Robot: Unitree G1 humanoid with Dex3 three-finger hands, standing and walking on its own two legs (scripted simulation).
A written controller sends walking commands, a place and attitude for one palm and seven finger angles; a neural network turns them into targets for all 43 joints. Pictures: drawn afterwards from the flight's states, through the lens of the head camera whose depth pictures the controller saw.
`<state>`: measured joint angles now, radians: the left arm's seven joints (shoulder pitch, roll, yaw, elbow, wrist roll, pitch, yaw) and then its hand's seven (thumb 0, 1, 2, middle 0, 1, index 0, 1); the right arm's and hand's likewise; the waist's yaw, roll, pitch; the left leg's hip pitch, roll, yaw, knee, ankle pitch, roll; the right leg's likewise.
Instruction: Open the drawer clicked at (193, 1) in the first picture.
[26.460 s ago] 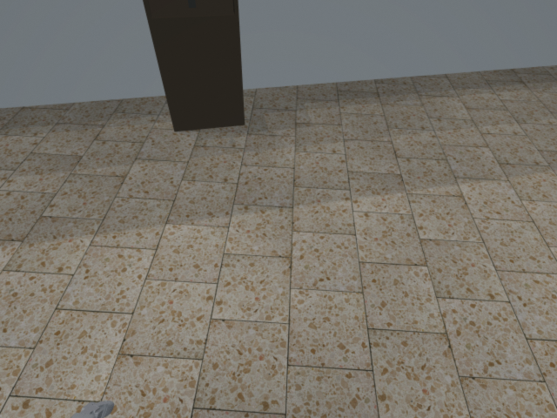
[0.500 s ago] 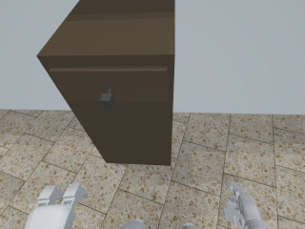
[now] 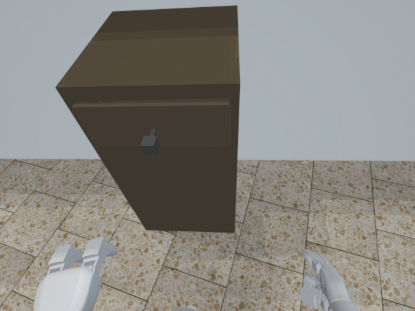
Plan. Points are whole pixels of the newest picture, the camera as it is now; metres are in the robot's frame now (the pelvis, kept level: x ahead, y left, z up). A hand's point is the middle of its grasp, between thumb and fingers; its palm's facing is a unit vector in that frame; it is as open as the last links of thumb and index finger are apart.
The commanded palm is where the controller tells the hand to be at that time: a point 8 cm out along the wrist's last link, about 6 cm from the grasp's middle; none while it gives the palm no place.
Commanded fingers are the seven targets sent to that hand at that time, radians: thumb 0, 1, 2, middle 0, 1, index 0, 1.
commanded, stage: lift the hand off the handle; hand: left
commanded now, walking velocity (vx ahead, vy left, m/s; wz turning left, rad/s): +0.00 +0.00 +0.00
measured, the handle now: (151, 139) +0.50 +0.20 +0.02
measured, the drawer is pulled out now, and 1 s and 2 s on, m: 0.02 0.02 0.02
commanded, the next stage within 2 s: draw the hand back to the body in 1.14 s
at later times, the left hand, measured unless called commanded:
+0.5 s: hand (85, 279) +0.15 +0.20 +0.09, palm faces +0.09 -0.19 -0.98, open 13.8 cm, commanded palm +0.11 +0.20 +0.15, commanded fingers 0.00 -0.50 0.30 -0.30 -1.20 -0.30 -1.20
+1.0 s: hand (62, 254) +0.17 +0.20 +0.15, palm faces +0.12 -0.16 -0.98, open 13.8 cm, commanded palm +0.11 +0.20 +0.22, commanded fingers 0.00 -0.50 0.30 -0.30 -1.20 -0.30 -1.20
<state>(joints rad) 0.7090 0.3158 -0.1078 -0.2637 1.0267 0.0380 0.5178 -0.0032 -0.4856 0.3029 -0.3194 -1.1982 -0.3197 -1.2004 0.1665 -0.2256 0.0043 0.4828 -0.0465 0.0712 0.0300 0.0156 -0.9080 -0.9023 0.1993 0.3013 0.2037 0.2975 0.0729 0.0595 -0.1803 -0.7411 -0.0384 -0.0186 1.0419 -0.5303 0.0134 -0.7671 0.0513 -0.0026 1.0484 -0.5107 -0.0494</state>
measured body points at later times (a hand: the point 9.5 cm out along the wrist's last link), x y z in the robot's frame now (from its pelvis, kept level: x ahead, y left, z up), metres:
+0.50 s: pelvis +0.01 +0.01 +0.03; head +0.01 -0.03 +0.47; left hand +0.14 +0.21 +0.14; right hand +0.22 -0.19 -0.06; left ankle -0.01 +0.12 -0.67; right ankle +0.00 -0.09 -0.67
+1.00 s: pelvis +0.01 +0.01 +0.05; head -0.01 -0.04 +0.49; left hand +0.16 +0.21 +0.21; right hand +0.23 -0.19 -0.03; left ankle -0.01 +0.12 -0.67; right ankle +0.00 -0.09 -0.67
